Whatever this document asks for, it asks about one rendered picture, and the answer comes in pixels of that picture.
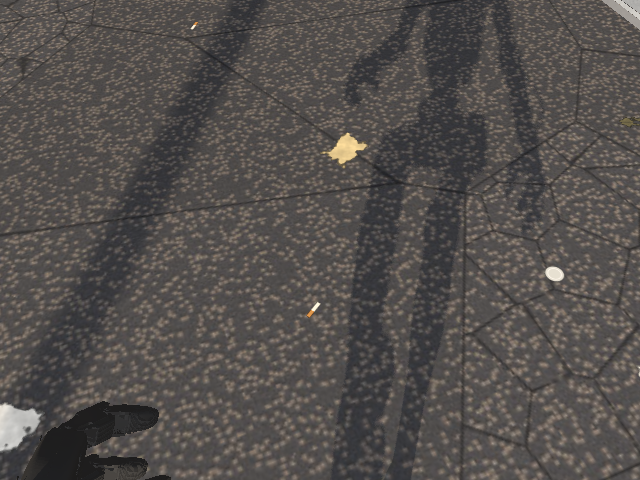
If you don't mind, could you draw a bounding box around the robot left hand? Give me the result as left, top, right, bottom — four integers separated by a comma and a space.
16, 401, 171, 480

